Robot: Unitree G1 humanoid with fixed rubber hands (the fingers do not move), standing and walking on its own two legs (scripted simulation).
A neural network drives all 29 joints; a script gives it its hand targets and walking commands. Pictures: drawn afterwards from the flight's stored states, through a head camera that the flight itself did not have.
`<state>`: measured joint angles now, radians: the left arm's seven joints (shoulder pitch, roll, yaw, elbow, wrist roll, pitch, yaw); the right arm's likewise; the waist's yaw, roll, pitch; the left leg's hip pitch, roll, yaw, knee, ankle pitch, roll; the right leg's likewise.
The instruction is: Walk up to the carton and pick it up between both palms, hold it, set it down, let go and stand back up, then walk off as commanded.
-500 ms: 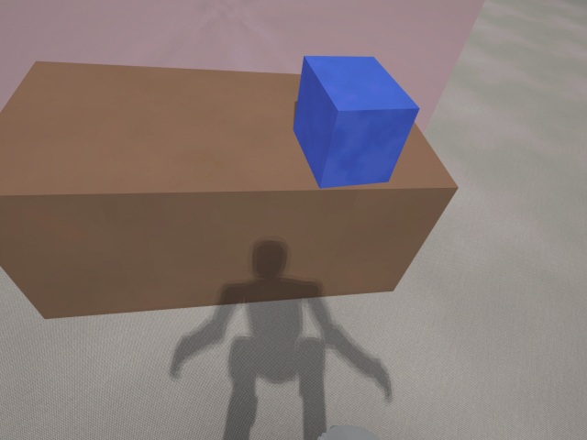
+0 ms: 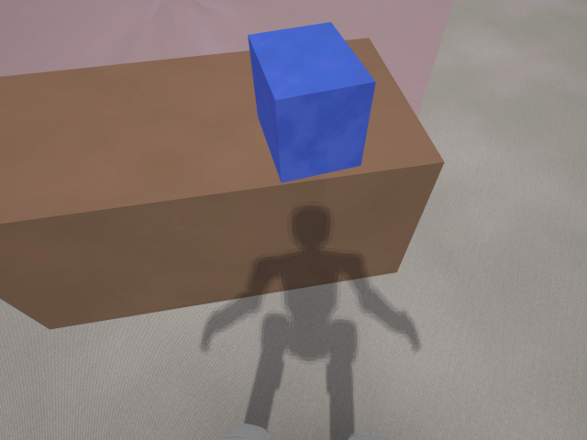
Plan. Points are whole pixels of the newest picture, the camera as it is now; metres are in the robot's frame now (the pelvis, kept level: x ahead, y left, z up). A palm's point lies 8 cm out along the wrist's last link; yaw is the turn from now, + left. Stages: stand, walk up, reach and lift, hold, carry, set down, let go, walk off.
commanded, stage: walk off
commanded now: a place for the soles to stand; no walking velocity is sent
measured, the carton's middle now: (306, 102) +0.84 +0.06 -0.05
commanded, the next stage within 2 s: none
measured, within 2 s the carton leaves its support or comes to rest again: neither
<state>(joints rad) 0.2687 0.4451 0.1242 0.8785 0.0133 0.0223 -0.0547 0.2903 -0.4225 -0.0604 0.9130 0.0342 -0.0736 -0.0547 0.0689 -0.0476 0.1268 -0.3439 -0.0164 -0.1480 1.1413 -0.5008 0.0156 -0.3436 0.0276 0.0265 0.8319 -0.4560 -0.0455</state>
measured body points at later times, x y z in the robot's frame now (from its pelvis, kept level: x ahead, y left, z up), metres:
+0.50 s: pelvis +0.13 -0.04 +0.00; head +0.20 -0.05 +0.45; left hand +0.19 +0.29 -0.11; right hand +0.21 -0.38 -0.12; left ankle +0.18 +0.13 -0.71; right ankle +0.05 -0.13 -0.64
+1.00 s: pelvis +0.10 -0.13 +0.00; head +0.19 -0.17 +0.44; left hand +0.16 +0.19 -0.10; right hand +0.23 -0.45 -0.14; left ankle +0.10 +0.05 -0.65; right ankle +0.13 -0.18 -0.71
